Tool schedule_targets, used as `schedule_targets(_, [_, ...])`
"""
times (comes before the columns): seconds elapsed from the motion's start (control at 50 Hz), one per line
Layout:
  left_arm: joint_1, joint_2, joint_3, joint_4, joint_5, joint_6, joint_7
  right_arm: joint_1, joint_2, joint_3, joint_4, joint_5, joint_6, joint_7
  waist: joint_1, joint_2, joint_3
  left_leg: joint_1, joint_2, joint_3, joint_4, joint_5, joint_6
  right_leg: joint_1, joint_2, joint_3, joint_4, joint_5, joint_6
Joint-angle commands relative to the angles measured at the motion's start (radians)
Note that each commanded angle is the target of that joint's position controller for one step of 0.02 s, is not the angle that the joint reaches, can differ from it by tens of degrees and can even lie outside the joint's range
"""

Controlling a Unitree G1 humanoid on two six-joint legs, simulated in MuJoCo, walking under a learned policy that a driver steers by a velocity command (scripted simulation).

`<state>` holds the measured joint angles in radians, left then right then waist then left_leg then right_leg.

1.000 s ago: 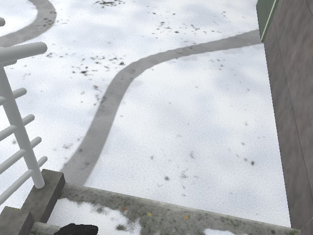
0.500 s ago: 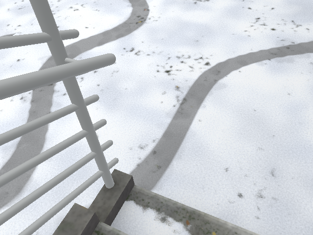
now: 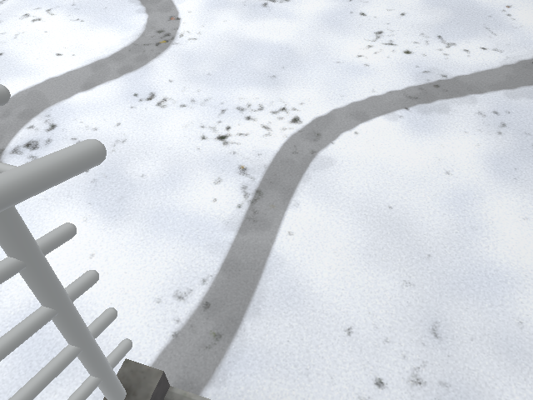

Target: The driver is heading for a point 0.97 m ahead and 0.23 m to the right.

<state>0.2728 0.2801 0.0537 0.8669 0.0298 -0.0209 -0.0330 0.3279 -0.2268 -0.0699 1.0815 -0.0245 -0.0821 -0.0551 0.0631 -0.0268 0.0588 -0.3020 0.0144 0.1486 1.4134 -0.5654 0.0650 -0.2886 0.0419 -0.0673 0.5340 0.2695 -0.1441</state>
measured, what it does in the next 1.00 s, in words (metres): goes down, turning right: left foot 0.15 m lower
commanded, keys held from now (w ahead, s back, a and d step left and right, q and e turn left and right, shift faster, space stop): w+e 1.00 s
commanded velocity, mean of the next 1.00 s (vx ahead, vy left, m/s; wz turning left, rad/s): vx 0.50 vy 0.00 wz -0.57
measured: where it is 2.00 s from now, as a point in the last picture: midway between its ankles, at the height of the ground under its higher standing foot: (369, 332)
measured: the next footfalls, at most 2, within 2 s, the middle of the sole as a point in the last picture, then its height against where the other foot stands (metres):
left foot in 0.46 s outside the picture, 0.15 m lower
right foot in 1.08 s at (357, 395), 0.15 m lower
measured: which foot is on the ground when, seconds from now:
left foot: up 0.00-0.44, down 0.46-1.00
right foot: down 0.00-0.46, up 0.48-1.00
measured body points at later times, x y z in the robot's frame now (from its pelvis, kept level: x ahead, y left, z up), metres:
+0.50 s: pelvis +0.31 +0.05 -0.18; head +0.30 +0.06 +0.27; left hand +0.31 +0.32 -0.33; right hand +0.43 -0.23 -0.27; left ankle +0.40 +0.12 -0.93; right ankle +0.06 -0.03 -0.70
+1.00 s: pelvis +0.55 -0.01 -0.26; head +0.58 -0.04 +0.18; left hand +0.85 +0.02 -0.37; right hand +0.31 -0.12 -0.39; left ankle +0.40 +0.13 -0.92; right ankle +0.63 -0.18 -0.98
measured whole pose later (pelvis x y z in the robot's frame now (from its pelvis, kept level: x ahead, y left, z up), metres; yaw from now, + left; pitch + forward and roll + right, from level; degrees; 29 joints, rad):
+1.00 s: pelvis +0.55 -0.01 -0.26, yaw -34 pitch +0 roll +2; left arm -0.04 0.21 0.04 0.85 0.04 -0.02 -0.07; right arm 0.56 -0.17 -0.02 1.01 -0.03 -0.08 -0.04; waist -0.14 -0.05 0.09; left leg 0.00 -0.04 0.30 0.79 -0.80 0.05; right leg -0.53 -0.03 -0.06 0.54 0.34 -0.07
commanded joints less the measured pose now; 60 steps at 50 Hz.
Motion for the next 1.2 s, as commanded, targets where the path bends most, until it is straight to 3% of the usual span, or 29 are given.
schedule_targets(0.02, [0.436, 0.116, -0.002, 0.139, -0.017, -0.005, 0.011, -0.052, 0.024, 0.021, -0.217, -0.011, 0.013, 0.002, -0.025, -0.309, -0.010, -0.663, -0.013, -0.174, 0.396, 0.007, 0.070, 0.503, -0.237, 0.380, 0.094, 0.770, -0.011])
schedule_targets(0.06, [0.308, 0.066, -0.008, 0.091, -0.014, -0.045, 0.014, -0.025, -0.095, -0.007, -0.139, -0.042, 0.016, -0.001, -0.044, -0.022, 0.031, -0.729, 0.047, -0.211, 0.104, 0.203, 0.047, 0.384, -0.246, 0.487, 0.072, 0.275, -0.089])
schedule_targets(0.08, [0.226, 0.067, -0.016, 0.065, -0.021, -0.050, 0.031, -0.095, -0.056, 0.005, -0.164, -0.062, 0.038, 0.008, -0.080, 0.063, -0.008, -0.647, 0.047, -0.200, -0.034, 0.285, -0.002, 0.245, -0.205, 0.520, 0.012, 0.224, -0.118])
schedule_targets(0.1, [0.189, 0.200, 0.022, 0.050, 0.015, -0.058, 0.045, -0.127, -0.035, 0.008, -0.230, -0.072, 0.047, 0.009, -0.092, -0.129, -0.067, -0.596, 0.059, -0.244, -0.137, 0.262, -0.072, 0.131, -0.375, 0.847, -0.047, 0.221, -0.263])
schedule_targets(0.12, [0.181, 0.161, 0.022, 0.058, 0.004, -0.064, 0.054, -0.221, -0.098, 0.000, -0.235, -0.055, 0.055, 0.002, -0.077, -0.010, -0.025, -0.612, 0.095, -0.284, -0.202, 0.293, -0.116, 0.112, -0.371, 0.859, -0.066, 0.177, -0.281])
schedule_targets(0.22, [0.314, 0.034, -0.005, 0.096, -0.036, -0.074, 0.073, -0.397, -0.086, -0.007, -0.258, -0.031, 0.041, 0.042, 0.016, 0.096, 0.006, -0.576, 0.060, -0.248, -0.520, 0.763, -0.054, 0.124, -0.110, 0.616, 0.072, -0.287, -0.165])
schedule_targets(0.32, [0.246, 0.036, -0.004, 0.068, -0.030, -0.042, 0.055, -0.440, 0.028, 0.041, -0.330, -0.005, 0.039, 0.073, 0.067, -0.029, 0.007, -0.216, -0.039, -0.168, -0.836, 0.972, -0.040, -0.065, 0.006, 0.524, 0.120, -0.456, -0.094])
schedule_targets(0.36, [0.255, 0.024, -0.004, 0.060, -0.017, -0.020, 0.058, -0.400, -0.001, 0.035, -0.358, 0.016, 0.033, 0.060, 0.079, -0.133, 0.041, -0.099, -0.030, -0.213, -0.965, 0.844, -0.065, -0.039, 0.008, 0.531, 0.160, -0.357, -0.069])
schedule_targets(0.42, [0.250, 0.086, 0.015, 0.077, 0.030, -0.010, 0.075, -0.159, -0.071, -0.001, -0.310, 0.025, 0.021, 0.017, -0.043, -0.049, -0.033, 0.117, 0.015, -0.215, -1.206, 0.978, -0.083, 0.120, 0.077, 0.464, 0.510, -0.347, -0.038])
schedule_targets(0.44, [0.216, 0.099, 0.016, 0.062, 0.024, -0.007, 0.062, 0.074, -0.129, -0.029, -0.225, 0.041, 0.017, 0.013, -0.148, 0.021, -0.077, 0.348, 0.054, -0.195, -1.222, 0.986, -0.078, 0.040, 0.073, 0.404, 0.712, -0.332, -0.039])
schedule_targets(0.48, [0.316, -0.042, 0.003, 0.072, -0.033, -0.039, 0.058, 0.273, -0.182, -0.037, -0.178, -0.011, 0.018, 0.043, -0.154, 0.244, -0.196, 0.761, 0.243, -0.312, -0.710, 1.212, 0.000, -0.451, 0.163, 0.265, 1.389, -1.175, -0.017])
schedule_targets(0.5, [0.385, -0.030, 0.001, 0.042, -0.052, -0.039, 0.077, 0.265, -0.151, -0.027, -0.203, -0.016, 0.028, 0.064, -0.107, 0.238, -0.281, 0.799, 0.375, -0.485, -0.686, 1.047, 0.046, -0.619, 0.084, 0.211, 1.533, -1.129, -0.009])
schedule_targets(0.52, [0.349, 0.025, 0.000, 0.018, -0.031, -0.023, 0.086, 0.145, -0.183, -0.039, -0.229, 0.000, 0.035, 0.061, -0.067, 0.268, -0.255, 0.657, 0.474, -0.730, -0.945, 0.337, 0.208, -0.727, 0.035, 0.135, 1.488, -0.899, 0.019])
schedule_targets(0.54, [0.147, 0.067, 0.011, 0.003, 0.032, 0.001, 0.072, 0.048, -0.065, -0.021, -0.247, 0.024, 0.030, 0.056, -0.092, 0.072, -0.076, 0.374, 0.407, -0.704, -1.124, -0.098, 0.198, -0.716, -0.036, 0.124, 1.378, -0.734, 0.015])
schedule_targets(0.56, [0.090, 0.080, 0.026, -0.017, 0.038, 0.018, 0.056, 0.012, -0.084, -0.013, -0.261, 0.018, 0.008, 0.053, -0.076, 0.176, -0.003, 0.202, 0.406, -0.684, -1.124, 0.086, 0.210, -0.646, -0.061, 0.147, 1.289, -0.694, 0.028])
schedule_targets(0.6, [0.061, 0.074, 0.036, 0.014, 0.045, 0.052, 0.028, 0.026, -0.086, -0.002, -0.216, 0.015, -0.046, 0.048, -0.021, 0.099, 0.093, -0.039, 0.308, -0.497, -1.111, 0.429, 0.128, -0.489, -0.114, 0.231, 0.944, -0.523, 0.065])
schedule_targets(0.62, [0.018, 0.033, 0.030, 0.000, 0.013, 0.056, 0.004, 0.047, -0.057, 0.014, -0.192, 0.026, -0.058, 0.049, 0.004, 0.077, 0.092, -0.105, 0.252, -0.391, -1.124, 0.514, 0.085, -0.403, -0.107, 0.219, 0.764, -0.402, 0.099])
schedule_targets(0.68, [-0.015, -0.042, 0.004, -0.016, 0.010, 0.052, -0.027, 0.174, -0.095, 0.002, -0.139, 0.019, -0.042, 0.050, -0.027, 0.137, 0.001, 0.064, 0.248, -0.331, -1.091, 0.750, 0.072, -0.458, -0.084, 0.191, 0.711, -0.363, 0.106])
schedule_targets(0.76, [-0.041, -0.003, 0.015, -0.003, -0.001, 0.013, -0.029, 0.127, -0.059, 0.017, -0.147, 0.018, -0.018, 0.049, 0.012, 0.087, 0.034, 0.073, 0.150, -0.133, -1.007, 0.674, -0.019, -0.441, -0.079, 0.188, 0.529, -0.024, 0.060])
schedule_targets(0.94, [-0.531, -0.055, -0.018, -0.128, 0.006, -0.024, -0.035, 0.390, -0.034, 0.031, -0.058, -0.020, -0.004, 0.017, -0.271, 0.093, 0.152, 0.318, 0.173, -0.077, -0.818, 0.553, 0.023, -0.451, -0.061, -0.006, -0.014, 0.105, 0.080])
schedule_targets(1.0, [-0.473, -0.060, -0.026, -0.095, 0.019, -0.022, -0.040, 0.376, -0.044, 0.037, -0.032, -0.004, 0.021, -0.007, -0.234, 0.079, 0.140, 0.348, 0.193, -0.071, -0.697, 0.745, 0.033, -0.350, -0.055, -0.037, -0.094, 0.022, 0.053])
schedule_targets(1.06, [-0.188, -0.017, -0.005, 0.023, 0.031, -0.023, -0.021, 0.376, -0.063, 0.040, -0.002, -0.010, 0.049, -0.007, -0.084, 0.025, -0.017, 0.229, 0.199, -0.062, -0.292, 0.894, 0.058, 0.066, -0.017, -0.064, -0.100, -0.088, -0.005])
schedule_targets(1.08, [-0.005, 0.012, 0.017, 0.074, 0.021, -0.007, -0.020, 0.303, -0.072, 0.034, -0.019, -0.013, 0.040, 0.015, 0.049, -0.048, -0.096, 0.001, 0.164, -0.031, -0.009, 0.670, 0.043, 0.400, -0.061, 0.010, -0.165, 0.021, -0.038])
schedule_targets(1.1, [0.095, 0.130, 0.047, 0.112, 0.022, -0.008, -0.006, 0.258, -0.086, 0.019, -0.048, -0.001, 0.026, 0.027, 0.079, -0.148, -0.135, -0.322, 0.019, 0.083, 0.437, -0.164, -0.004, 0.656, -0.193, 0.094, -0.009, 0.550, -0.144])
schedule_targets(1.12, [0.204, 0.188, 0.065, 0.099, -0.003, -0.002, 0.003, 0.255, -0.096, 0.020, -0.140, 0.056, 0.016, 0.025, 0.112, -0.167, -0.437, -0.671, 0.049, -0.087, 0.639, -0.292, -0.039, 1.115, -0.468, 0.398, 0.280, 0.898, -0.326])
schedule_targets(1.14, [0.287, 0.156, 0.051, 0.079, -0.005, 0.021, 0.029, 0.131, -0.132, 0.029, -0.200, 0.064, 0.003, 0.036, 0.168, -0.039, -0.485, -0.843, 0.070, -0.137, 0.533, -0.199, -0.046, 1.131, -0.494, 0.507, 0.116, 0.455, -0.346])
schedule_targets(1.16, [0.240, 0.136, 0.045, 0.082, 0.010, 0.039, 0.058, 0.064, -0.102, 0.035, -0.233, 0.034, -0.003, 0.045, 0.118, -0.034, -0.397, -0.870, 0.090, -0.174, 0.418, -0.106, -0.027, 0.959, -0.468, 0.536, -0.036, -0.011, -0.297])
schedule_targets(1.18, [0.063, 0.072, 0.024, 0.053, 0.000, 0.028, 0.056, 0.041, -0.103, 0.031, -0.216, -0.007, 0.002, 0.057, 0.016, 0.113, -0.226, -0.768, 0.101, -0.145, 0.178, 0.061, -0.031, 0.661, -0.386, 0.459, -0.147, -0.189, -0.226])
schedule_targets(1.2, [-0.003, 0.054, 0.018, 0.045, -0.004, 0.005, 0.066, 0.070, -0.081, 0.026, -0.189, -0.037, 0.018, 0.061, -0.036, 0.104, -0.146, -0.652, 0.108, -0.171, 0.118, 0.116, -0.039, 0.437, -0.397, 0.448, -0.155, -0.116, -0.221])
